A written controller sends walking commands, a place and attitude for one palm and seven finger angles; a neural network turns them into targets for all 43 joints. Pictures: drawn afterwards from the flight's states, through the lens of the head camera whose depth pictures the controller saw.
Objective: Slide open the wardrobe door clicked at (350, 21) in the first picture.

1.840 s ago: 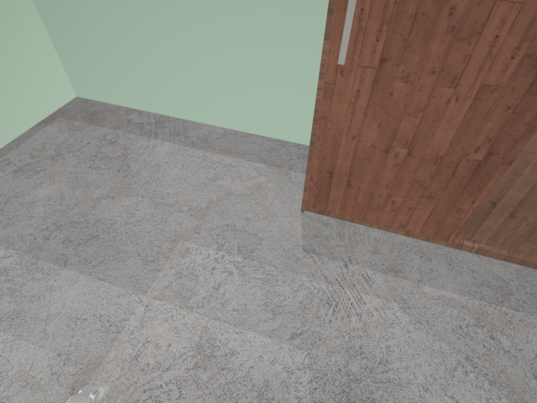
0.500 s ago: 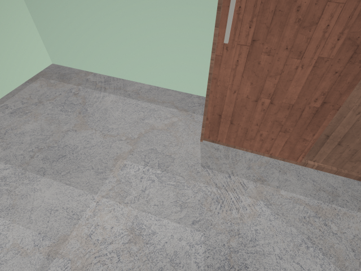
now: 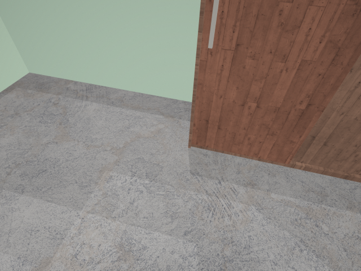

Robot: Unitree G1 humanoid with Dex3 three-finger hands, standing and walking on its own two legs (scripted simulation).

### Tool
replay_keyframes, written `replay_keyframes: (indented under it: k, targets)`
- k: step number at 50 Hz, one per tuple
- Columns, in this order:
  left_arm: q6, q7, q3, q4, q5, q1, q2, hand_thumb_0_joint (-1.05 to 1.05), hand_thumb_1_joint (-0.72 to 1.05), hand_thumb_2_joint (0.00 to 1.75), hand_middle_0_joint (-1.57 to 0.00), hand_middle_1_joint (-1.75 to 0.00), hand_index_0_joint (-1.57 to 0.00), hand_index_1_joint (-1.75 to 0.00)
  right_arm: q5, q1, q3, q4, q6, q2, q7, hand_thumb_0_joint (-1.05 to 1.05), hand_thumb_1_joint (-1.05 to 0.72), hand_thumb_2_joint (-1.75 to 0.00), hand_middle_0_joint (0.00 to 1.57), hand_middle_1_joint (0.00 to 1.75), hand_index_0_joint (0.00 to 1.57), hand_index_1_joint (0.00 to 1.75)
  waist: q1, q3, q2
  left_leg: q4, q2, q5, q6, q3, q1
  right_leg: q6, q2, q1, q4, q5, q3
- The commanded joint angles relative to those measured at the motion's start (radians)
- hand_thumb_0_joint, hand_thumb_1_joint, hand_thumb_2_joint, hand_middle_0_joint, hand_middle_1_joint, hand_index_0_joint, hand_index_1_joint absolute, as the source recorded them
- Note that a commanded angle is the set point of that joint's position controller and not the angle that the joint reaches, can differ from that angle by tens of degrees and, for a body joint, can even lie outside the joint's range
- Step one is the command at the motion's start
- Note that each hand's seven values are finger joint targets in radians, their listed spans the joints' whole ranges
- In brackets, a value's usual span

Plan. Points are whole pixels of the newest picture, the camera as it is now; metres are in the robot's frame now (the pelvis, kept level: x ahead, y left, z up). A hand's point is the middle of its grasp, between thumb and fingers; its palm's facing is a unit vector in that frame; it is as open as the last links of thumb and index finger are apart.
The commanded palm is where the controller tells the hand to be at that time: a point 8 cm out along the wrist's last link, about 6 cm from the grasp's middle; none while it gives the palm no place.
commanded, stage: walk to a spot facing it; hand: left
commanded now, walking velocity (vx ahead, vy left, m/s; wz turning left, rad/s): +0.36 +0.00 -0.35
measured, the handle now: (214, 19) +1.06 -0.07 +0.15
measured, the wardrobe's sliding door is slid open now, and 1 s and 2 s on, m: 0.00 0.00 0.00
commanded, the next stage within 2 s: take the last steps up to it in 0.44 s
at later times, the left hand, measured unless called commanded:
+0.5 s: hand out of the picture +0.16 +0.12 -0.17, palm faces -0.05 -0.99 -0.14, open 7.4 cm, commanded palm none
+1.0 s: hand (138, 183) +0.42 +0.17 -0.16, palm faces -0.14 -0.98 -0.15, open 7.4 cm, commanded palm none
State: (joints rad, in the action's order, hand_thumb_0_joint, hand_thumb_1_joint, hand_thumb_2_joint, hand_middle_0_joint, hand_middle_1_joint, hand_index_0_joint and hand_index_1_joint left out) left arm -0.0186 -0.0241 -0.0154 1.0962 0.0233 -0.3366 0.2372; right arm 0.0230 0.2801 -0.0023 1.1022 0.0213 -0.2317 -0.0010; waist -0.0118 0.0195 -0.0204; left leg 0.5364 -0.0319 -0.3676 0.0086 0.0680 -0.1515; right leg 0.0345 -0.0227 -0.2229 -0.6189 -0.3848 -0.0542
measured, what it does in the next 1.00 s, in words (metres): walks ahead: right foot, then left foot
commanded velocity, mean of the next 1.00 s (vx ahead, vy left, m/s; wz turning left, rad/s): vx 0.30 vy -0.03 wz -0.13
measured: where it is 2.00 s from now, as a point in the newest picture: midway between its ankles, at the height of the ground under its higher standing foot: (209, 218)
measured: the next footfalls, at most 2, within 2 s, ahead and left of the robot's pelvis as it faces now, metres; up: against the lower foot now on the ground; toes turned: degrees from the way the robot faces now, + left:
right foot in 0.18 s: +0.14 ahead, -0.14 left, +0.00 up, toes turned -8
left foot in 0.62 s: +0.38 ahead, +0.07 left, +0.00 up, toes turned +4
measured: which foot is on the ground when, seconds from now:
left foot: down 0.00-0.18, up 0.20-0.60, down 0.62-1.00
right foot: up 0.00-0.16, down 0.18-0.62, up 0.64-1.00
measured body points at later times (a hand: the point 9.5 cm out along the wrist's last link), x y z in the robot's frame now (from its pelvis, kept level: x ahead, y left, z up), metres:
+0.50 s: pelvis +0.17 -0.03 +0.01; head +0.18 -0.03 +0.46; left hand +0.16 +0.18 -0.16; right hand +0.23 -0.27 -0.13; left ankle +0.29 +0.08 -0.69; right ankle +0.10 -0.13 -0.73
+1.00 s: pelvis +0.35 +0.00 +0.02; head +0.36 +0.02 +0.47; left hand +0.43 +0.22 -0.15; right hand +0.27 -0.22 -0.13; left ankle +0.34 +0.07 -0.73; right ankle +0.37 -0.17 -0.66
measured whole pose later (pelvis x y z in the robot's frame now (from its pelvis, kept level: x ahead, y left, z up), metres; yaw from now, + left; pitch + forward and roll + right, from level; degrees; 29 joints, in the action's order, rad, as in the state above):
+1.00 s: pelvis +0.35 +0.00 +0.02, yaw -11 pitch -1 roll -1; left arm -0.01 -0.01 -0.08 1.06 0.04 -0.24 0.19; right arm 0.02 0.38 0.04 1.12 0.07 -0.12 0.03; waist 0.02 -0.01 -0.04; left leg 0.34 -0.03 -0.23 -0.06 0.25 -0.10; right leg -0.03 0.12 -0.56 -1.00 -0.16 0.03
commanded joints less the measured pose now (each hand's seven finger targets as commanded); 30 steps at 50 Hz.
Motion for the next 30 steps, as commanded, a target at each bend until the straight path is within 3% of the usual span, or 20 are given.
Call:
replay_keyframes:
  k: [1,2,4,6,7,8,9,10,11,12,13,15,18,20,25,27,28,29,30]
  targets:
    - [0.048,0.0,-0.036,-0.175,-0.001,0.218,0.087,0.0,0.9,0.9,-0.2,-0.3,-0.2,-0.3,-0.001,0.187,0.064,-0.01,0.042,-0.195,0.025,0.0,-0.9,-0.9,0.2,0.3,0.2,0.3,0.102,-0.196,0.206,-0.347,-0.371,0.09,-0.231,-0.411,0.215,-0.008,0.071,-0.525,-0.32,-0.129,0.034]
    - [0.053,-0.002,-0.038,-0.173,-0.002,0.215,0.071,0.0,0.9,0.9,-0.2,-0.3,-0.2,-0.3,0.001,0.185,0.062,-0.007,0.048,-0.172,0.027,0.0,-0.9,-0.9,0.2,0.3,0.2,0.3,0.091,-0.194,0.167,-0.317,-0.369,0.235,-0.23,-0.352,0.222,-0.007,0.096,-0.518,-0.322,-0.122,0.038]
    - [0.057,-0.01,-0.038,-0.163,-0.005,0.185,0.036,0.0,0.9,0.9,-0.2,-0.3,-0.2,-0.3,0.007,0.141,0.064,-0.015,0.05,-0.161,0.029,0.0,-0.9,-0.9,0.2,0.3,0.2,0.3,0.055,-0.158,0.149,-0.268,-0.337,0.338,-0.188,-0.218,0.181,-0.005,0.116,-0.4,-0.203,-0.12,0.073]
    - [0.055,-0.018,-0.043,-0.119,-0.006,0.053,0.007,0.0,0.9,0.9,-0.2,-0.3,-0.2,-0.3,0.007,0.07,0.063,-0.023,0.049,-0.152,0.028,0.0,-0.9,-0.9,0.2,0.3,0.2,0.3,-0.021,-0.105,0.134,-0.168,-0.255,0.301,-0.117,-0.062,0.016,0.001,0.076,-0.094,-0.005,0.023,0.148]
    - [0.058,-0.016,-0.049,-0.066,-0.001,-0.084,0.017,0.0,0.9,0.9,-0.2,-0.3,-0.2,-0.3,0.001,0.059,0.062,-0.022,0.048,-0.149,0.025,0.0,-0.9,-0.9,0.2,0.3,0.2,0.3,-0.081,-0.035,0.069,-0.003,-0.188,0.342,-0.084,0.01,-0.053,0.009,0.012,0.106,0.074,0.14,0.2]
    - [0.068,-0.002,-0.066,-0.018,0.003,-0.232,0.087,0.0,0.9,0.9,-0.2,-0.3,-0.2,-0.3,-0.012,0.051,0.06,-0.032,0.053,-0.121,0.016,0.0,-0.9,-0.9,0.2,0.3,0.2,0.3,-0.142,0.044,-0.089,0.234,-0.123,0.31,-0.045,0.08,-0.205,0.05,0.095,0.318,0.135,0.113,0.063]
    - [0.08,0.018,-0.092,0.007,0.003,-0.342,0.188,0.0,0.9,0.9,-0.2,-0.3,-0.2,-0.3,-0.019,0.022,0.043,-0.077,0.063,-0.047,0.006,0.0,-0.9,-0.9,0.2,0.3,0.2,0.3,-0.168,0.054,-0.348,0.51,-0.019,-0.1,-0.006,0.121,-0.442,0.15,0.36,0.416,0.305,0.08,-0.367]
    - [0.081,0.028,-0.089,0.006,-0.014,-0.331,0.198,0.0,0.9,0.9,-0.2,-0.3,-0.2,-0.3,-0.013,-0.023,0.049,-0.099,0.062,-0.064,0.005,0.0,-0.9,-0.9,0.2,0.3,0.2,0.3,-0.151,0.043,-0.262,0.657,-0.031,-0.193,-0.014,0.023,-0.513,0.212,0.422,0.4,0.382,0.112,-0.536]
    - [0.079,0.034,-0.087,-0.01,-0.013,-0.26,0.184,0.0,0.9,0.9,-0.2,-0.3,-0.2,-0.3,-0.013,-0.041,0.056,-0.091,0.061,-0.052,0.006,0.0,-0.9,-0.9,0.2,0.3,0.2,0.3,-0.121,-0.016,-0.142,0.72,-0.074,-0.135,-0.018,-0.012,-0.558,0.243,0.425,0.344,0.371,0.082,-0.491]
    - [0.08,0.035,-0.077,-0.033,-0.01,-0.196,0.149,0.0,0.9,0.9,-0.2,-0.3,-0.2,-0.3,-0.01,-0.069,0.057,-0.087,0.057,-0.035,0.002,0.0,-0.9,-0.9,0.2,0.3,0.2,0.3,-0.102,-0.08,-0.085,0.729,-0.102,-0.078,-0.017,-0.03,-0.549,0.221,0.397,0.205,0.388,0.023,-0.447]
    - [0.08,0.04,-0.07,-0.048,-0.006,-0.124,0.116,0.0,0.9,0.9,-0.2,-0.3,-0.2,-0.3,-0.005,-0.054,0.059,-0.079,0.048,-0.023,0.0,0.0,-0.9,-0.9,0.2,0.3,0.2,0.3,-0.062,-0.123,-0.038,0.713,-0.124,-0.035,-0.014,-0.045,-0.523,0.206,0.386,0.118,0.406,-0.004,-0.389]
    - [0.085,0.043,-0.052,-0.058,0.003,-0.062,0.058,0.0,0.9,0.9,-0.2,-0.3,-0.2,-0.3,0.004,-0.006,0.058,-0.055,0.028,0.008,-0.004,0.0,-0.9,-0.9,0.2,0.3,0.2,0.3,-0.006,-0.15,-0.033,0.629,-0.136,0.022,0.005,-0.025,-0.442,0.165,0.327,-0.014,0.419,0.119,-0.22]
    - [0.095,0.044,-0.047,-0.045,0.006,-0.051,0.054,0.0,0.9,0.9,-0.2,-0.3,-0.2,-0.3,0.0,0.018,0.061,-0.059,0.011,0.037,-0.013,0.0,-0.9,-0.9,0.2,0.3,0.2,0.3,0.03,-0.15,-0.057,0.499,-0.123,0.097,0.022,0.009,-0.404,0.145,0.272,-0.044,0.435,0.225,-0.091]
    - [0.099,0.042,-0.046,-0.038,0.003,-0.063,0.053,0.0,0.9,0.9,-0.2,-0.3,-0.2,-0.3,-0.001,-0.016,0.061,-0.08,0.011,0.036,-0.02,0.0,-0.9,-0.9,0.2,0.3,0.2,0.3,0.024,-0.14,-0.078,0.407,-0.111,0.159,0.025,0.022,-0.404,0.135,0.243,-0.019,0.438,0.245,-0.05]
    - [0.1,0.047,-0.048,-0.013,0.004,-0.104,0.055,0.0,0.9,0.9,-0.2,-0.3,-0.2,-0.3,-0.006,-0.136,0.058,-0.134,0.03,0.037,-0.028,0.0,-0.9,-0.9,0.2,0.3,0.2,0.3,-0.011,-0.144,-0.09,0.191,-0.088,0.188,0.006,0.039,-0.363,0.114,0.252,0.078,0.387,0.384,-0.027]
    - [0.095,0.05,-0.049,-0.008,0.004,-0.108,0.052,0.0,0.9,0.9,-0.2,-0.3,-0.2,-0.3,-0.007,-0.136,0.06,-0.135,0.036,0.032,-0.022,0.0,-0.9,-0.9,0.2,0.3,0.2,0.3,-0.005,-0.142,-0.077,0.122,-0.063,0.172,-0.007,0.054,-0.299,0.105,0.25,0.102,0.333,0.495,-0.025]
    - [0.094,0.052,-0.051,-0.006,0.004,-0.096,0.052,0.0,0.9,0.9,-0.2,-0.3,-0.2,-0.3,-0.004,-0.071,0.064,-0.115,0.04,0.022,-0.015,0.0,-0.9,-0.9,0.2,0.3,0.2,0.3,0.027,-0.116,-0.045,0.058,-0.043,0.202,-0.012,0.066,-0.21,0.089,0.231,0.106,0.246,0.59,0.01]
    - [0.091,0.054,-0.052,-0.006,-0.002,-0.097,0.048,0.0,0.9,0.9,-0.2,-0.3,-0.2,-0.3,0.001,0.046,0.069,-0.079,0.045,-0.004,-0.006,0.0,-0.9,-0.9,0.2,0.3,0.2,0.3,0.073,-0.048,-0.013,-0.017,-0.026,0.257,-0.021,0.066,-0.04,0.064,0.188,0.08,0.088,0.63,0.044]
    - [0.088,0.05,-0.05,-0.014,-0.01,-0.126,0.017,0.0,0.9,0.9,-0.2,-0.3,-0.2,-0.3,0.01,0.181,0.086,-0.048,0.052,-0.085,0.006,0.0,-0.9,-0.9,0.2,0.3,0.2,0.3,0.114,0.072,0.127,-0.049,-0.149,0.368,-0.064,-0.082,0.194,0.022,0.113,-0.045,-0.135,0.435,0.087]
